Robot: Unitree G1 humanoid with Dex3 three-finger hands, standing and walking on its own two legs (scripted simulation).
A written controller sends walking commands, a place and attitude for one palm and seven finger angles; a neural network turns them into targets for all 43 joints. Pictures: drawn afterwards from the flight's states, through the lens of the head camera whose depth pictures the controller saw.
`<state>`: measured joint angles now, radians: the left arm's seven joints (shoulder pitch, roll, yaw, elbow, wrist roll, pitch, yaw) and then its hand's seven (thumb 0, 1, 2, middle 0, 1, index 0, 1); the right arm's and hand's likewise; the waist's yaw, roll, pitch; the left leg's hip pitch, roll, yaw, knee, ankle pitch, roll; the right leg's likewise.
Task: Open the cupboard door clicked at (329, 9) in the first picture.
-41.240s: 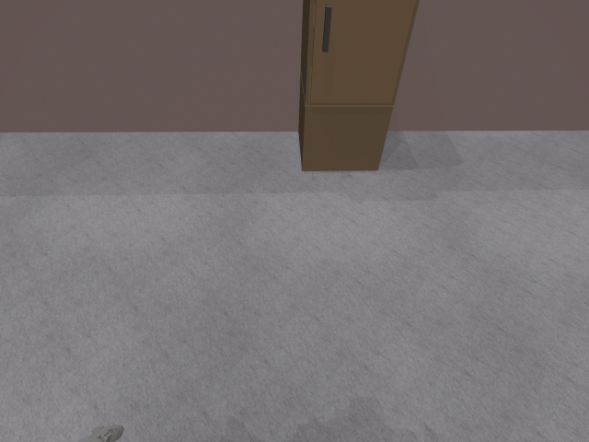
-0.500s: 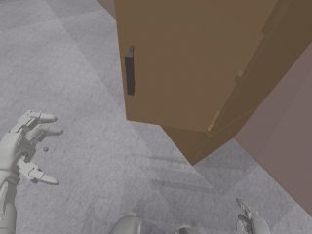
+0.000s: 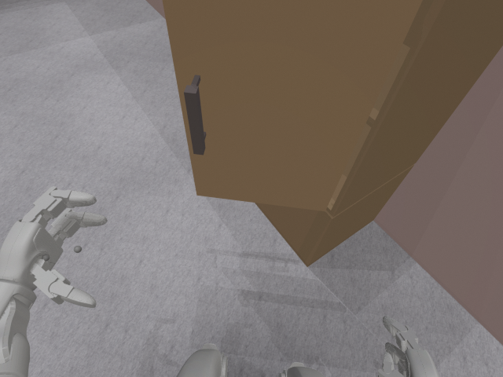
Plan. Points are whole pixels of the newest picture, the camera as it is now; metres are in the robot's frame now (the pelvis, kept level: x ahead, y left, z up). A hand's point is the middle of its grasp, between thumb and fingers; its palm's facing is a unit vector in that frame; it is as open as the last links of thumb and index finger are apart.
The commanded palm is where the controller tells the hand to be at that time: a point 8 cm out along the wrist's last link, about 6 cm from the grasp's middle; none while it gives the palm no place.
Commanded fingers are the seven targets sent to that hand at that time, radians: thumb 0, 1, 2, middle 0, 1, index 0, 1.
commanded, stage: move the hooked fingers beside the handle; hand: left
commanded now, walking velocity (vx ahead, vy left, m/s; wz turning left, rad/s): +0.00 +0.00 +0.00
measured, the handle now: (198, 116) +0.58 +0.14 +0.05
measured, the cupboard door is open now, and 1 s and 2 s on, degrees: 48 48 48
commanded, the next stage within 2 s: none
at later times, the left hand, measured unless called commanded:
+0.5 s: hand (106, 212) +0.34 +0.25 +0.06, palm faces -0.08 -1.00 -0.03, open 14.0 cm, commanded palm +0.33 +0.30 +0.06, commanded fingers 0.00 -0.50 0.30 -0.30 -1.20 -0.30 -1.20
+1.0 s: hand (135, 174) +0.42 +0.22 +0.05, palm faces -0.07 -1.00 -0.02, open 14.0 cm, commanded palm +0.41 +0.28 +0.05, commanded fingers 0.00 -0.50 0.30 -0.30 -1.20 -0.30 -1.20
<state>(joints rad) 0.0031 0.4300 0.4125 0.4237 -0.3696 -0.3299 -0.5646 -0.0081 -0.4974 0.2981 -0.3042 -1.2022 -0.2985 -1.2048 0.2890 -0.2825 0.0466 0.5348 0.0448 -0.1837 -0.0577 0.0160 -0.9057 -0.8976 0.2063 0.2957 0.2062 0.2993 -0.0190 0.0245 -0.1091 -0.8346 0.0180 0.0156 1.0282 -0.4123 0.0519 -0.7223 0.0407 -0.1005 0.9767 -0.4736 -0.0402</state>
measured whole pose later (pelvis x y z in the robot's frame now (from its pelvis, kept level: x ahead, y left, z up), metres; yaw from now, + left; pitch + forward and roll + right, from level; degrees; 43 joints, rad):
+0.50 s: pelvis +0.00 +0.00 +0.00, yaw +0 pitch +14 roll -3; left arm -0.22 0.44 0.38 0.57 -0.31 -0.31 -0.52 -0.01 -0.50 0.30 -0.30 -1.20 -0.30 -1.20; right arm 0.30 -0.29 0.05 0.56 0.05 -0.15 -0.06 0.02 -0.91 -0.90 0.21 0.30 0.21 0.30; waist -0.04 0.02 -0.11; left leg -0.87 0.02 0.02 1.05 -0.42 0.05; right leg -0.77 0.04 -0.09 1.01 -0.49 -0.04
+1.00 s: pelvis +0.01 +0.00 -0.01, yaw -1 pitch +17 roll -3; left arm -0.51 0.45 0.37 0.84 -0.22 -0.37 -0.42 -0.01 -0.50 0.30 -0.30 -1.20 -0.30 -1.20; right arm 0.33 -0.28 0.04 0.60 0.04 -0.06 -0.05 0.01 -0.91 -0.90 0.21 0.30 0.21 0.30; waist -0.08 0.02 -0.12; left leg -0.94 0.02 0.04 1.07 -0.43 0.06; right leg -0.83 0.04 -0.08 1.03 -0.49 -0.03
